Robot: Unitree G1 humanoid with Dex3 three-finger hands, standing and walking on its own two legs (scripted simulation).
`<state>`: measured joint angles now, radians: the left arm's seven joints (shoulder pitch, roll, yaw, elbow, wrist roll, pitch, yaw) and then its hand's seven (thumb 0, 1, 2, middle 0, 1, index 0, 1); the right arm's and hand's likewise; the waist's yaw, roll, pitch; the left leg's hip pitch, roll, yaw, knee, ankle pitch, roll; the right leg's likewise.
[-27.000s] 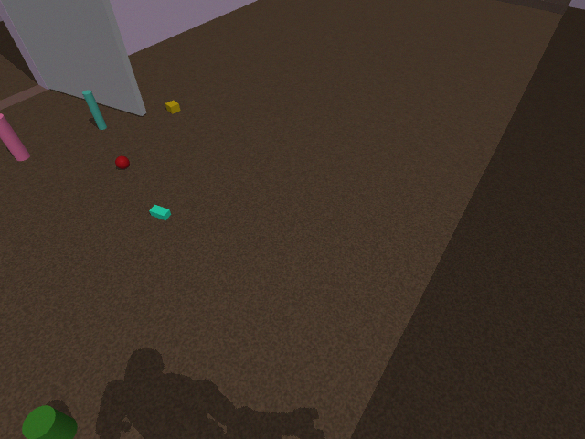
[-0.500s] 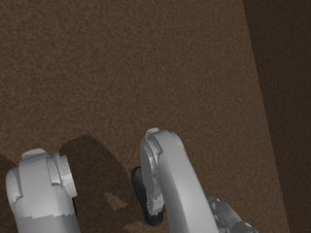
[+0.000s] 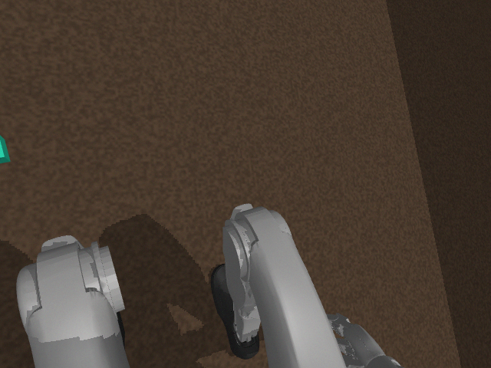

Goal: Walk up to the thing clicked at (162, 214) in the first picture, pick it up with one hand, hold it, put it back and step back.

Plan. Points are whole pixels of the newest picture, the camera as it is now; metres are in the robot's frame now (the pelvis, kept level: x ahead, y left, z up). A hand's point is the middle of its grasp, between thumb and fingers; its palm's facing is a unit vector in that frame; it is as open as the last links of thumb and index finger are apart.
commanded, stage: approach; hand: left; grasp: from above
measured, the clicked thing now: out of the picture +0.47 +0.36 -0.30
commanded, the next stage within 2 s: close in in 0.94 s
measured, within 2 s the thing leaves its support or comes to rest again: neither
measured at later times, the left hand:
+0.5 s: hand out of the picture +0.45 +0.35 -0.18, palm faces -0.50 -0.11 -0.86, open 13.6 cm
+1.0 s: hand out of the picture +0.46 +0.35 -0.18, palm faces -0.46 -0.10 -0.88, open 12.3 cm
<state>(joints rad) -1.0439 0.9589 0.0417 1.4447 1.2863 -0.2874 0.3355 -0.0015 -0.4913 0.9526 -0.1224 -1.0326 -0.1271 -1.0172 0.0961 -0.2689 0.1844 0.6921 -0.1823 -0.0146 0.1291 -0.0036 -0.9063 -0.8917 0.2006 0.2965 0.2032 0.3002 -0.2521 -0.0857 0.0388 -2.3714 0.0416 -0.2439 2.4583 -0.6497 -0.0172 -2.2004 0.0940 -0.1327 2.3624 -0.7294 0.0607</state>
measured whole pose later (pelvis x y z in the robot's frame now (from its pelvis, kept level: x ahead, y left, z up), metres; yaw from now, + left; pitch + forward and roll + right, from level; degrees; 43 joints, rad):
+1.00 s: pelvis +0.00 +0.00 +0.01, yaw +0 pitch +31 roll -13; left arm -1.04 0.96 0.06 1.43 1.26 -0.26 0.29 0.00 -0.25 0.81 -0.30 -0.89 -0.32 -0.87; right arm 0.11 -0.28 0.22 0.63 -0.17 0.00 0.12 0.00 -0.90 -0.89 0.20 0.30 0.20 0.30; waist -0.29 -0.08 0.06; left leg -2.36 0.04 -0.25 2.44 -0.65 -0.02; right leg -2.19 0.09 -0.14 2.34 -0.72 0.06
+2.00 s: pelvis +0.00 +0.00 -0.01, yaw -3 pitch +27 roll -14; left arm -1.09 1.09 0.07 1.66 1.28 -0.25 0.50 0.00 -0.28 0.77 -0.30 -0.78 -0.29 -0.78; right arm 0.07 -0.31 0.34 0.62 -0.25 -0.13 0.15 0.00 -0.90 -0.89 0.20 0.30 0.20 0.30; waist -0.36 -0.16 0.16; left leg -2.37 0.05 -0.30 2.52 -0.67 -0.02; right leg -2.20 0.12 -0.17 2.38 -0.71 0.07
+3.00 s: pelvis +0.00 +0.01 -0.01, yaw -5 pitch +25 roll -16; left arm -1.08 1.13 0.06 1.69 1.27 -0.27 0.54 0.00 -0.25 0.75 -0.30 -0.80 -0.30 -0.79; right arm 0.03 -0.33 0.39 0.60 -0.28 -0.16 0.17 0.00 -0.90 -0.90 0.20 0.30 0.20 0.30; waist -0.37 -0.20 0.20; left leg -2.36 0.05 -0.33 2.54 -0.67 -0.01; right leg -2.18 0.13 -0.19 2.38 -0.70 0.08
